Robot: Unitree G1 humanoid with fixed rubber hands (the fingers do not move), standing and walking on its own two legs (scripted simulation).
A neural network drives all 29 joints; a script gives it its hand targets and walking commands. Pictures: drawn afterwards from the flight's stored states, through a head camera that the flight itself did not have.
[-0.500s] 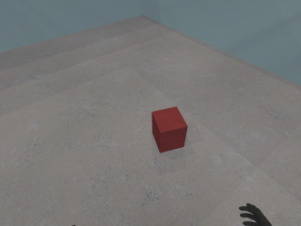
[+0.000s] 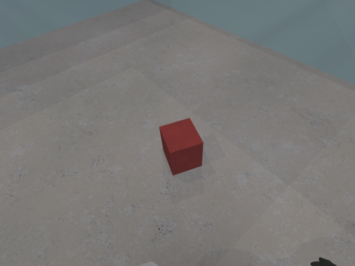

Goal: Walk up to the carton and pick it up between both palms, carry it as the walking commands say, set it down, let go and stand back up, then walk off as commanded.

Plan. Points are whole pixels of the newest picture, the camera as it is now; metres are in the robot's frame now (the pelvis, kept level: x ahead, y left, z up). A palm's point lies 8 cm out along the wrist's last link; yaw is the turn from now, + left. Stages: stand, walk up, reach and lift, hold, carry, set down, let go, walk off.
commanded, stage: walk up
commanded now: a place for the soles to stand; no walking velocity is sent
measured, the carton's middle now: (181, 146) +0.89 +0.05 -0.63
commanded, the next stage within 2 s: none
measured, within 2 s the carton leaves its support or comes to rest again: neither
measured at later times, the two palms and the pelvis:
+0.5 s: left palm (58, 253) +0.19 +0.32 -0.09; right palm (332, 241) +0.21 -0.30 -0.05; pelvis +0.10 +0.01 +0.00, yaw -2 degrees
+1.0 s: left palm (66, 217) +0.27 +0.33 -0.09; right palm (308, 201) +0.31 -0.29 -0.07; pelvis +0.20 +0.02 -0.01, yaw -2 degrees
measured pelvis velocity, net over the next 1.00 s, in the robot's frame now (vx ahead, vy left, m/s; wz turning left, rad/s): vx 0.20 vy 0.02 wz -0.04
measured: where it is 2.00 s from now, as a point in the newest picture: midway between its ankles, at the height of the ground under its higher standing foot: (193, 241)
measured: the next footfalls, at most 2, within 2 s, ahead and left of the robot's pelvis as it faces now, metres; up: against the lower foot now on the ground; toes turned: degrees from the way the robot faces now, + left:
left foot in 0.28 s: +0.20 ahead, +0.13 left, +0.00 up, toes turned +1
right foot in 0.58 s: +0.19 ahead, -0.12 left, +0.00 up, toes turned -2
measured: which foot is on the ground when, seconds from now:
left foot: up 0.00-0.26, down 0.28-0.58, up 0.60-0.86, down 0.88-1.00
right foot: down 0.00-0.28, up 0.30-0.56, down 0.58-0.90, up 0.92-1.00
